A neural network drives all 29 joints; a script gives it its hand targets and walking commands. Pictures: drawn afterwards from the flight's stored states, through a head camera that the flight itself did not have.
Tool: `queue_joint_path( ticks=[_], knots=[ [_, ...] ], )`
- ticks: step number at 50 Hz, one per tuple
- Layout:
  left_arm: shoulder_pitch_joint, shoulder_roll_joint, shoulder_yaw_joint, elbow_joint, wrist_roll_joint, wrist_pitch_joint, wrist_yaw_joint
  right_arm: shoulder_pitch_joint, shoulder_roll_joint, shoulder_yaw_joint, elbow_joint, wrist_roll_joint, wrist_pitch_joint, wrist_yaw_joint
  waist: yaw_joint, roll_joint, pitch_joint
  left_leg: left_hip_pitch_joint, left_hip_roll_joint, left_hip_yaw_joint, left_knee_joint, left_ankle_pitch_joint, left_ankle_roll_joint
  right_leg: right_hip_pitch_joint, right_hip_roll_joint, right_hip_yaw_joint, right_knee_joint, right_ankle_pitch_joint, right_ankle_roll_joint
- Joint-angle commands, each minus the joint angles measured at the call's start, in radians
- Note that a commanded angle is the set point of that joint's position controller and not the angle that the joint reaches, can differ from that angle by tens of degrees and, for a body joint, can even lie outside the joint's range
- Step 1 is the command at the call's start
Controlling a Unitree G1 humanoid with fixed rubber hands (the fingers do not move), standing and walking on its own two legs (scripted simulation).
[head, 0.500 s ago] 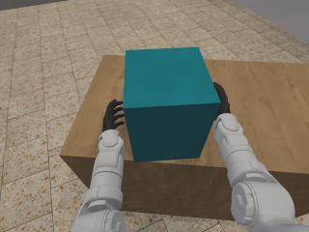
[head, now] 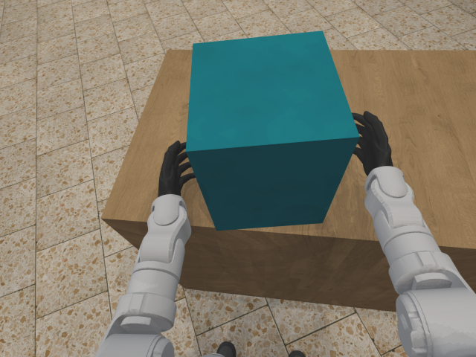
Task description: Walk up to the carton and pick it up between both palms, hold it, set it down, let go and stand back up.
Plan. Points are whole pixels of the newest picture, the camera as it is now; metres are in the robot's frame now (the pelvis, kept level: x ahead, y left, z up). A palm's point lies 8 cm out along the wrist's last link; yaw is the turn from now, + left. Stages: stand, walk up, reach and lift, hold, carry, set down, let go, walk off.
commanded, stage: set down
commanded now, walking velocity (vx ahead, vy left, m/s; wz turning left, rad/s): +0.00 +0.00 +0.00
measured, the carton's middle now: (263, 141) +0.45 +0.04 +0.07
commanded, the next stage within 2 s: none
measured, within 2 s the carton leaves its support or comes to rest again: neither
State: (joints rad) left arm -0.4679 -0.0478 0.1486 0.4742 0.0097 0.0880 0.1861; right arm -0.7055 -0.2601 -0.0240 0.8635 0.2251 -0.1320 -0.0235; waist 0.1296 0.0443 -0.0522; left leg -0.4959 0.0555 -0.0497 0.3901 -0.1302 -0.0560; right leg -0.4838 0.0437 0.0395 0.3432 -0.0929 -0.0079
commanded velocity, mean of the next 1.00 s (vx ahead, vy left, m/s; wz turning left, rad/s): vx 0.00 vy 0.00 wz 0.00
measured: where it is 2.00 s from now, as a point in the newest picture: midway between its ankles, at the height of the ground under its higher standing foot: outside the picture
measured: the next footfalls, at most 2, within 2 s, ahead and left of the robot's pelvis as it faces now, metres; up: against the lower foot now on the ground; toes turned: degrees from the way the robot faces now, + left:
none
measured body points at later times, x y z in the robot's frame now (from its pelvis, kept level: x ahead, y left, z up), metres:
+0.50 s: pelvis -0.03 +0.00 +0.00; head -0.03 +0.03 +0.45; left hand +0.29 +0.21 +0.05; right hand +0.36 -0.16 +0.07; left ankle +0.02 +0.15 -0.74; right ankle +0.03 -0.11 -0.74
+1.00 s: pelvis +0.01 +0.01 +0.00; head +0.01 +0.02 +0.45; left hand +0.24 +0.21 +0.05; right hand +0.32 -0.19 +0.03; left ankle +0.02 +0.15 -0.74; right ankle +0.03 -0.11 -0.74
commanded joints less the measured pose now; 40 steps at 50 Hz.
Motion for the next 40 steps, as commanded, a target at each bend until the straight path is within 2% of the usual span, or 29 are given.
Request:
queue_joint_path(
  ticks=[1,2,3,4,6,7,8,9,10,12,14,15,16,17,19,20,22,24,26,28,29,30,31,33,34,35,37,39,40],
  knots=[
    [-0.189,0.139,0.0,-0.37,-0.034,-0.007,-0.009,-0.301,-0.26,0.079,-0.282,0.078,-0.019,0.052,-0.001,-0.155,-0.745,0.274,-0.062,0.089,0.008,0.448,0.012,0.548,0.04,-0.051,0.076,0.497,0.033],
    [-0.184,0.144,0.007,-0.3,-0.032,0.0,-0.01,-0.284,-0.241,0.092,-0.26,0.074,-0.009,0.058,0.004,-0.164,-0.691,0.252,-0.065,0.092,0.007,0.398,0.023,0.532,0.035,-0.041,0.063,0.43,0.028],
    [-0.156,0.14,-0.002,-0.384,-0.034,0.006,-0.005,-0.254,-0.262,0.081,-0.309,0.088,-0.005,0.069,0.001,-0.152,-0.726,0.295,-0.061,0.089,-0.001,0.4,0.023,0.545,0.039,-0.046,0.06,0.414,0.024],
    [-0.288,0.162,-0.008,-0.302,-0.041,0.014,-0.002,-0.36,-0.253,0.071,-0.268,0.076,0.013,0.076,0.01,-0.145,-0.661,0.253,-0.066,0.093,-0.003,0.305,0.027,0.469,0.036,-0.037,0.048,0.253,0.023],
    [-0.287,0.162,-0.013,-0.277,-0.047,0.01,0.009,-0.335,-0.232,0.066,-0.241,0.075,0.028,0.094,0.027,-0.152,-0.604,0.261,-0.066,0.097,-0.01,0.189,0.045,0.426,0.025,-0.023,0.025,0.072,0.018],
    [-0.241,0.142,-0.048,-0.271,-0.056,0.018,0.015,-0.282,-0.233,0.048,-0.204,0.071,0.038,0.107,0.001,-0.147,-0.539,0.267,-0.064,0.088,-0.019,0.142,0.048,0.409,0.026,-0.02,0.016,0.009,0.01],
    [-0.335,0.165,-0.038,-0.259,-0.059,0.026,0.018,-0.36,-0.233,0.044,-0.231,0.064,0.051,0.11,0.023,-0.131,-0.536,0.248,-0.064,0.1,-0.022,0.09,0.05,0.383,0.019,-0.008,0.011,-0.082,0.006],
    [-0.223,0.131,-0.071,-0.253,-0.06,0.033,0.022,-0.242,-0.233,0.033,-0.183,0.068,0.053,0.122,-0.01,-0.139,-0.468,0.272,-0.061,0.077,-0.029,0.08,0.054,0.38,0.017,-0.01,0.0,-0.085,0.001],
    [-0.219,0.136,-0.061,-0.294,-0.049,0.047,0.023,-0.239,-0.238,0.026,-0.209,0.059,0.054,0.124,-0.002,-0.138,-0.471,0.291,-0.062,0.078,-0.04,0.059,0.054,0.383,0.015,-0.013,-0.01,-0.118,0.002],
    [-0.25,0.135,-0.078,-0.247,-0.041,0.062,0.034,-0.228,-0.222,0.006,-0.132,0.053,0.081,0.139,-0.009,-0.105,-0.383,0.267,-0.063,0.071,-0.057,-0.039,0.055,0.353,0.005,-0.008,-0.024,-0.234,-0.006],
    [-0.234,0.126,-0.072,-0.2,-0.031,0.083,0.034,-0.208,-0.213,0.008,-0.114,0.051,0.092,0.148,-0.006,-0.124,-0.316,0.25,-0.069,0.075,-0.065,-0.088,0.063,0.352,-0.002,-0.007,-0.041,-0.279,-0.011],
    [-0.17,0.124,-0.078,-0.286,-0.019,0.098,0.036,-0.146,-0.235,0.002,-0.142,0.055,0.095,0.151,-0.019,-0.11,-0.323,0.313,-0.069,0.063,-0.068,-0.054,0.061,0.355,-0.009,-0.006,-0.043,-0.257,-0.016],
    [-0.251,0.137,-0.079,-0.276,-0.022,0.111,0.038,-0.199,-0.236,-0.018,-0.128,0.044,0.106,0.149,-0.026,-0.101,-0.33,0.316,-0.079,0.067,-0.061,-0.096,0.054,0.321,-0.02,-0.002,-0.059,-0.311,-0.02],
    [-0.184,0.122,-0.089,-0.286,-0.012,0.113,0.04,-0.112,-0.222,-0.01,-0.096,0.06,0.099,0.158,-0.032,-0.104,-0.298,0.385,-0.089,0.05,-0.036,-0.081,0.052,0.262,-0.041,0.008,-0.071,-0.326,-0.032],
    [-0.163,0.112,-0.098,-0.344,-0.009,0.139,0.04,-0.078,-0.227,0.006,-0.137,0.071,0.088,0.162,-0.043,-0.116,-0.306,0.475,-0.102,0.04,0.002,-0.057,0.046,0.191,-0.065,0.016,-0.096,-0.332,-0.047],
    [-0.17,0.112,-0.106,-0.384,-0.005,0.143,0.044,-0.088,-0.236,-0.009,-0.163,0.068,0.082,0.161,-0.044,-0.087,-0.312,0.495,-0.101,0.036,0.004,-0.058,0.041,0.164,-0.067,0.015,-0.094,-0.336,-0.051],
    [-0.245,0.124,-0.13,-0.454,-0.036,0.147,0.049,-0.138,-0.249,-0.02,-0.228,0.079,0.073,0.164,-0.057,-0.115,-0.349,0.551,-0.111,0.028,0.047,-0.07,0.042,0.078,-0.093,0.024,-0.105,-0.384,-0.062],
    [-0.22,0.094,-0.149,-0.442,-0.026,0.152,0.06,-0.11,-0.23,-0.02,-0.229,0.078,0.063,0.167,-0.062,-0.116,-0.313,0.58,-0.114,0.02,0.065,-0.085,0.037,0.022,-0.098,0.026,-0.104,-0.41,-0.074],
    [-0.133,0.075,-0.189,-0.558,-0.028,0.177,0.072,-0.037,-0.259,-0.042,-0.29,0.104,0.049,0.174,-0.086,-0.082,-0.332,0.62,-0.104,0.006,0.064,-0.062,0.029,0.03,-0.078,0.004,-0.095,-0.336,-0.083],
    [-0.142,0.079,-0.193,-0.574,-0.039,0.178,0.087,-0.065,-0.26,-0.058,-0.356,0.108,0.046,0.176,-0.066,-0.073,-0.359,0.543,-0.091,0.021,0.03,-0.106,0.037,0.104,-0.051,-0.012,-0.071,-0.322,-0.069],
    [-0.157,0.073,-0.231,-0.557,-0.046,0.188,0.095,-0.085,-0.271,-0.088,-0.345,0.097,0.049,0.181,-0.093,-0.071,-0.325,0.488,-0.078,0.015,0.007,-0.151,0.037,0.126,-0.033,-0.029,-0.056,-0.311,-0.061],
    [-0.126,0.067,-0.222,-0.551,-0.035,0.193,0.104,-0.071,-0.27,-0.096,-0.355,0.099,0.046,0.186,-0.068,-0.037,-0.328,0.486,-0.07,0.01,-0.005,-0.175,0.032,0.136,-0.021,-0.032,-0.046,-0.321,-0.061],
    [-0.076,0.059,-0.229,-0.563,-0.038,0.196,0.105,-0.03,-0.268,-0.083,-0.402,0.102,0.04,0.188,-0.069,-0.084,-0.328,0.494,-0.071,0.009,-0.005,-0.165,0.04,0.171,-0.019,-0.031,-0.048,-0.281,-0.058],
    [0.041,0.045,-0.253,-0.648,-0.036,0.211,0.116,0.052,-0.285,-0.102,-0.465,0.116,0.033,0.196,-0.075,-0.035,-0.344,0.482,-0.048,0.015,-0.052,-0.109,0.031,0.272,0.021,-0.066,-0.036,-0.172,-0.044],
    [0.006,0.05,-0.25,-0.604,-0.04,0.224,0.115,0.003,-0.306,-0.112,-0.471,0.11,0.04,0.195,-0.072,-0.05,-0.341,0.431,-0.042,0.023,-0.064,-0.109,0.036,0.306,0.036,-0.078,-0.025,-0.153,-0.035],
    [0.157,0.032,-0.25,-0.665,-0.028,0.234,0.114,0.143,-0.313,-0.109,-0.511,0.113,0.032,0.195,-0.085,-0.063,-0.373,0.5,-0.04,0.015,-0.058,0.0,0.031,0.362,0.04,-0.084,-0.032,-0.036,-0.035],
    [0.235,0.041,-0.222,-0.705,-0.012,0.259,0.1,0.241,-0.342,-0.099,-0.52,0.116,0.04,0.192,-0.079,-0.064,-0.327,0.535,-0.048,0.028,-0.055,0.106,0.014,0.363,0.045,-0.083,-0.046,0.011,-0.03],
    [0.284,0.034,-0.233,-0.738,-0.015,0.28,0.091,0.312,-0.356,-0.104,-0.529,0.117,0.052,0.192,-0.103,-0.076,-0.288,0.538,-0.046,0.019,-0.054,0.151,0.015,0.366,0.043,-0.089,-0.049,0.043,-0.029],
    [0.368,0.036,-0.216,-0.793,-0.002,0.288,0.088,0.408,-0.364,-0.096,-0.543,0.119,0.058,0.193,-0.097,-0.045,-0.261,0.565,-0.047,0.018,-0.06,0.188,0.012,0.374,0.043,-0.083,-0.052,0.067,-0.032]
  ],
)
